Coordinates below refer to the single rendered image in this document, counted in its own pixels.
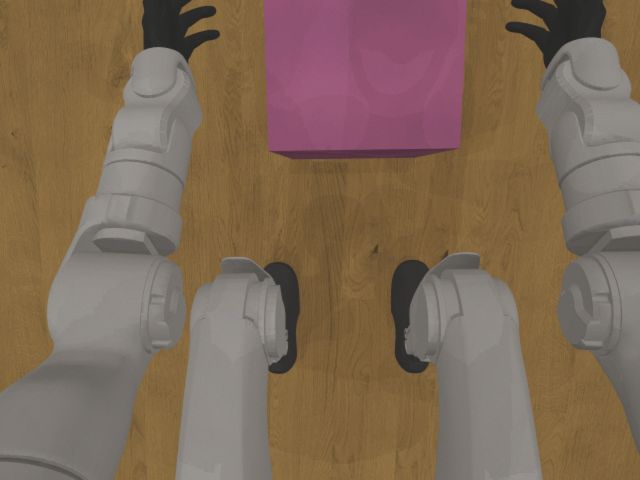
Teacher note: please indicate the robot right shin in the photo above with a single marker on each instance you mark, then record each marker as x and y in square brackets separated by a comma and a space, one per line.
[462, 260]

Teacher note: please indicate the robot left hand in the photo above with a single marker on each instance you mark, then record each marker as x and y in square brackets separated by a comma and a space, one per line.
[164, 27]

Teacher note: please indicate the left robot upper arm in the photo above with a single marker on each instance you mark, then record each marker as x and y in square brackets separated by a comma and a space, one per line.
[69, 418]

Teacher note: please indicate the right robot upper arm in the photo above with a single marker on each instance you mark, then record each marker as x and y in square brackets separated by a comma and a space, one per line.
[599, 311]

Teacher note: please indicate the robot right hand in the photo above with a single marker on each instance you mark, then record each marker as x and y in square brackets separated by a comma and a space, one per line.
[571, 20]

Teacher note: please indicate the left robot foot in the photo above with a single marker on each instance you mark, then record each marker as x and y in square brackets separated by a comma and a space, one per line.
[285, 276]

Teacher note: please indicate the robot left forearm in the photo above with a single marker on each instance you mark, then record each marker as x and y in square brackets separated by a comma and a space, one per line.
[136, 207]

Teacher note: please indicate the robot right forearm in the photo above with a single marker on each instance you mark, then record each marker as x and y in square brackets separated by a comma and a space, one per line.
[594, 143]

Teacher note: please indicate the carton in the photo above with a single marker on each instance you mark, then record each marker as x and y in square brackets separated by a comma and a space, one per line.
[348, 79]

